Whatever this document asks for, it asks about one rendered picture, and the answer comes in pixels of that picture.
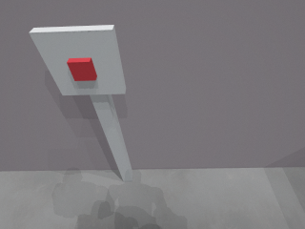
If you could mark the button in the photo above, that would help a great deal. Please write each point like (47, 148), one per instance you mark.
(82, 69)

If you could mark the panel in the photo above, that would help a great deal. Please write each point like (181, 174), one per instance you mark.
(99, 42)

